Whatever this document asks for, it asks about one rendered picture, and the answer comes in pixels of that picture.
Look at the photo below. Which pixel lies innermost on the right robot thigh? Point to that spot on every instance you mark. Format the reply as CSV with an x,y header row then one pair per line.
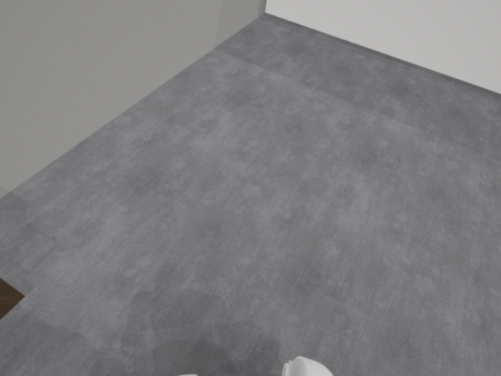
x,y
304,367

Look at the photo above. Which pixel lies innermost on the cabinet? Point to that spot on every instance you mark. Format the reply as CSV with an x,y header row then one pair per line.
x,y
9,297

